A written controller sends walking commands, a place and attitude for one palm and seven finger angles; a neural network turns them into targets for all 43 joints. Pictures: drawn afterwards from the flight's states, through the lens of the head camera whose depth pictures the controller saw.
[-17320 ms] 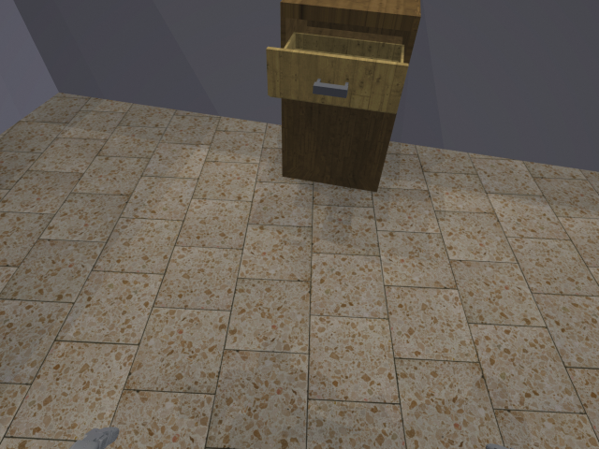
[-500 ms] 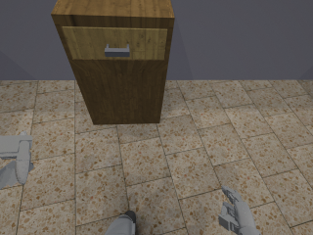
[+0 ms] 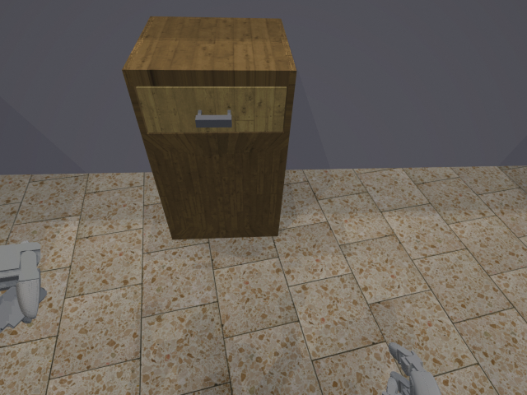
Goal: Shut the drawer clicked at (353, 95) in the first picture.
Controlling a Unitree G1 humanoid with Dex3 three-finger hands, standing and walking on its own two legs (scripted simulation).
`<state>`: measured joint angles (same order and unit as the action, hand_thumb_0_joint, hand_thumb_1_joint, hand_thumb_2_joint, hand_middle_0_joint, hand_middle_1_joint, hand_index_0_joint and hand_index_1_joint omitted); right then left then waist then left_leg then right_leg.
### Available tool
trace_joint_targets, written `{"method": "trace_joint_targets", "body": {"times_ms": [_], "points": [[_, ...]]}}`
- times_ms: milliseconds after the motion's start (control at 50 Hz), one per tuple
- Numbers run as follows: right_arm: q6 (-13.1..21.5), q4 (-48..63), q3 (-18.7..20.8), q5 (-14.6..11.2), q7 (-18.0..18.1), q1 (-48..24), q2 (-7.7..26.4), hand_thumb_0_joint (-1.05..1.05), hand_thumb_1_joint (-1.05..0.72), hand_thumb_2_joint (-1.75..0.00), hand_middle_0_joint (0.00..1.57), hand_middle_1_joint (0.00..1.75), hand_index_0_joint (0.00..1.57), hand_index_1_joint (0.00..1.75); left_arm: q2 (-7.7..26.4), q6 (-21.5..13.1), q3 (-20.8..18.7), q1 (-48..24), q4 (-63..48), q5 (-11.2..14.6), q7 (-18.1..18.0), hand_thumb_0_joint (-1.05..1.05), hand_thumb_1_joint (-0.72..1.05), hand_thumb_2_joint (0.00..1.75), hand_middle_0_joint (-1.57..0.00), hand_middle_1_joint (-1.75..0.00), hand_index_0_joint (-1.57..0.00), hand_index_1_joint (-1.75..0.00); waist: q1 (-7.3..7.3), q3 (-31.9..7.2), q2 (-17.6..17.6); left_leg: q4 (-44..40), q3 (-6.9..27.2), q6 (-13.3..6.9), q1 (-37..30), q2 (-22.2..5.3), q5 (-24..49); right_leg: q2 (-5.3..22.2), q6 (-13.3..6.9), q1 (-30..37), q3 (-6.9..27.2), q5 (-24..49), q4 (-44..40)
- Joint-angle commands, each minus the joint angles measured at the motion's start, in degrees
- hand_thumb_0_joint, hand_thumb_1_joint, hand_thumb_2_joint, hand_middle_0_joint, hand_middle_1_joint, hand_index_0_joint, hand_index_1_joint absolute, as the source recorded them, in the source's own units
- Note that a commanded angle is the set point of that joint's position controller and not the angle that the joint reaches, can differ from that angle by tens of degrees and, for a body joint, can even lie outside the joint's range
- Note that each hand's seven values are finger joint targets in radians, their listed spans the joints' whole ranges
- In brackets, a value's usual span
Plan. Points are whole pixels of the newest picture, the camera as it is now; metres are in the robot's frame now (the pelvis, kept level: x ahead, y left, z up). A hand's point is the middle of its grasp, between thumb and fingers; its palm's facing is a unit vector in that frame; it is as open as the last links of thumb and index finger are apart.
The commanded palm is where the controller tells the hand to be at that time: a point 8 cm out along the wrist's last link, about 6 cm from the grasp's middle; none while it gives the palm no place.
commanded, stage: stop stepping back and stand still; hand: left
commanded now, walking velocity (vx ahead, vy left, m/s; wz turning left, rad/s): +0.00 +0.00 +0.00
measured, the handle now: (214, 117) +0.90 +0.21 -0.08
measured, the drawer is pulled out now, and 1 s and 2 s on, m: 0.00 0.00 0.00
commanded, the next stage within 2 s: let the arm hang, fingers relaxed in 0.42 s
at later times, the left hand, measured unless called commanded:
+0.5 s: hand (20, 315) +0.16 +0.26 +0.16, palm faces +0.35 -0.80 -0.49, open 3.2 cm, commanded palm none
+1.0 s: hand out of the picture -0.05 +0.22 -0.17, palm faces +0.04 -0.97 -0.23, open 4.3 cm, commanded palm none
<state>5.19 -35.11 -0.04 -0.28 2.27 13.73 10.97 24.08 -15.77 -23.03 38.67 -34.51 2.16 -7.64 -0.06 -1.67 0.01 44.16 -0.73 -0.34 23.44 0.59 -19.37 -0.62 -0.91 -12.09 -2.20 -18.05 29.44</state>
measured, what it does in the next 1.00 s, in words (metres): stands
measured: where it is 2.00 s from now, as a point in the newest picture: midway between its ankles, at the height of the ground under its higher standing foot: outside the picture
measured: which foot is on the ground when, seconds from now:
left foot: down 0.00-1.00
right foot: down 0.00-1.00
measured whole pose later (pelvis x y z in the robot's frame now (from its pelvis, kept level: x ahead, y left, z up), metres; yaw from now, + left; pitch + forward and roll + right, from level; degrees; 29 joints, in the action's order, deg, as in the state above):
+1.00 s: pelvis -0.04 +0.01 +0.00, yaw +3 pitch -1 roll -2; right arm -2.0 -58.1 1.2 1.7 0.2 14.4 14.2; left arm 15.8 1.8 -1.0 16.8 58.5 -0.8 0.0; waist -0.2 4.3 1.2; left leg 28.8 2.1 -1.0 18.9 0.4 -9.2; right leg 0.0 -0.7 -12.5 -4.1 -13.6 26.6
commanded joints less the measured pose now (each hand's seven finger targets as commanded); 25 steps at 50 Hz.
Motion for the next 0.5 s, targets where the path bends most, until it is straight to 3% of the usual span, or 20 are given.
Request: {"method": "trace_joint_targets", "body": {"times_ms": [0, 20, 40, 60, 80, 120, 160, 180, 220, 260, 320, 400, 480], "points": [[3.1, 7.0, 2.2, -0.4, 2.3, -4.6, 6.6, 0.00, -0.90, -0.90, 0.20, 0.30, 0.20, 0.30, 4.4, -0.8, -3.1, -6.0, -2.7, -0.2, -1.7, 0.00, 0.90, 0.90, -1.40, -1.60, -1.40, -1.60, 2.06, 2.3, 4.1, -16.1, 1.0, -1.2, -9.5, -2.8, 5.8, 10.0, -3.1, -5.6, 8.0, 2.0, -8.9], [3.7, 7.0, 2.2, -0.1, 2.7, -5.1, 7.5, 0.00, -0.90, -0.90, 0.20, 0.30, 0.20, 0.30, 3.6, -0.8, -1.8, -7.3, -3.5, -0.3, -1.6, 0.00, 0.90, 0.90, -1.40, -1.60, -1.40, -1.60, 1.65, 2.3, -0.5, -21.3, 4.1, -2.1, -11.7, -4.2, 9.1, 6.3, -1.0, -5.5, 5.1, 3.4, -4.7], [4.4, 7.5, 2.4, 0.1, 3.2, -6.0, 8.1, 0.00, -0.90, -0.90, 0.20, 0.30, 0.20, 0.30, 4.1, -1.2, -1.4, -8.9, -5.7, -0.6, -1.7, 0.00, 0.90, 0.90, -1.40, -1.60, -1.40, -1.60, 0.68, 0.8, -5.6, -24.1, 8.9, -3.7, -13.3, -8.1, 12.4, 3.1, 1.0, -5.3, 3.3, 4.1, -1.3], [5.0, 8.2, 2.3, -0.2, 3.6, -6.4, 8.5, 0.00, -0.90, -0.90, 0.20, 0.30, 0.20, 0.30, 4.5, -1.2, -0.5, -10.2, -7.9, -0.8, -1.7, 0.00, 0.90, 0.90, -1.40, -1.60, -1.40, -1.60, 0.30, -0.7, -7.6, -24.8, 12.4, -4.9, -14.0, -11.3, 15.2, 2.2, 2.2, -4.3, 2.1, 4.1, 0.9], [5.4, 8.4, 2.3, -0.3, 3.5, -6.4, 8.7, 0.00, -0.90, -0.90, 0.20, 0.30, 0.20, 0.30, 6.0, -1.3, -1.3, -10.5, -10.0, -1.0, -1.7, 0.00, 0.90, 0.90, -1.40, -1.60, -1.40, -1.60, -0.45, -1.4, -5.1, -23.5, 11.9, -5.4, -13.8, -11.5, 17.1, 1.4, 3.1, -3.1, 2.8, 4.2, 0.2], [6.2, 7.9, 1.5, 0.6, 3.3, -6.1, 7.2, 0.00, -0.90, -0.90, 0.20, 0.30, 0.20, 0.30, 7.0, -1.2, -2.1, -11.2, -13.7, -1.4, -1.3, 0.00, 0.90, 0.90, -1.40, -1.60, -1.40, -1.60, 0.11, -1.7, -7.8, -25.8, 12.5, -4.6, -12.7, -10.3, 22.9, 1.1, 2.3, -1.6, 1.1, 4.6, 3.0], [7.2, 8.0, 1.6, 1.1, 2.8, -6.5, 7.5, 0.00, -0.90, -0.90, 0.20, 0.30, 0.20, 0.30, 8.6, -1.5, -3.7, -11.4, -17.0, -1.8, -1.5, 0.00, 0.90, 0.90, -1.40, -1.60, -1.40, -1.60, -0.45, -2.2, -10.1, -27.2, 12.4, -4.2, -12.0, -10.6, 21.6, 0.9, 2.0, 0.0, 1.0, 0.0, 3.4], [7.4, 8.2, 1.3, 1.0, 2.5, -6.6, 7.1, 0.00, -0.90, -0.90, 0.20, 0.30, 0.20, 0.30, 7.5, -1.5, -3.5, -8.0, -16.0, -1.7, -1.6, 0.00, 0.90, 0.90, -1.40, -1.60, -1.40, -1.60, -0.74, -2.6, -10.7, -26.5, 10.7, -4.4, -11.3, -10.5, 20.6, 1.3, 1.9, 1.5, 0.9, 0.4, 1.6], [7.3, 8.6, 1.4, 0.7, 1.8, -6.5, 7.2, 0.00, -0.90, -0.90, 0.20, 0.30, 0.20, 0.30, 7.8, -1.5, -5.2, -3.7, -15.2, -1.4, -1.7, 0.00, 0.90, 0.90, -1.40, -1.60, -1.40, -1.60, -0.90, -4.0, -10.3, -24.8, 8.3, -3.5, -8.6, -8.7, 17.4, 1.3, 1.7, 6.1, 1.1, 5.4, -2.7], [6.5, 8.8, 1.9, 0.6, 1.4, -6.2, 7.1, 0.00, -0.90, -0.90, 0.20, 0.30, 0.20, 0.30, 8.0, -1.5, -7.2, 1.8, -12.2, -0.6, -1.6, 0.00, 0.90, 0.90, -1.40, -1.60, -1.40, -1.60, -0.51, -5.3, -5.1, -22.2, 5.9, -1.9, -6.2, -5.8, 13.3, 2.6, 0.9, 9.1, 3.0, 11.2, -5.5], [4.8, 8.8, 2.3, 0.3, 1.1, -6.7, 6.8, 0.00, -0.90, -0.90, 0.20, 0.30, 0.20, 0.30, 6.7, -1.4, -7.0, 2.7, -9.6, 0.7, -1.2, 0.00, 0.90, 0.90, -1.40, -1.60, -1.40, -1.60, 0.53, -3.9, -0.1, -19.2, 4.3, -0.8, -7.5, -4.0, 10.7, 4.5, -0.3, 4.6, 6.7, 10.7, -9.0], [4.0, 8.4, 2.3, 0.0, 1.9, -7.4, 7.0, 0.00, -0.90, -0.90, 0.20, 0.30, 0.20, 0.30, 5.5, -0.7, -5.4, 0.3, -6.5, 1.0, -1.1, 0.00, 0.90, 0.90, -1.40, -1.60, -1.40, -1.60, 0.74, -1.4, -1.7, -21.1, 4.2, -1.0, -9.6, -4.5, 7.8, 3.7, 0.3, -0.1, 5.7, 6.2, -10.3], [4.5, 8.4, 2.2, 0.1, 2.9, -7.8, 7.4, 0.00, -0.90, -0.90, 0.20, 0.30, 0.20, 0.30, 5.8, -0.5, -3.7, -3.9, -7.9, 0.0, -1.2, 0.00, 0.90, 0.90, -1.40, -1.60, -1.40, -1.60, 0.30, -0.6, -1.8, -24.1, 5.4, -1.7, -9.6, -5.2, 6.3, 2.4, 1.2, 0.6, 4.0, 5.5, -9.5]]}}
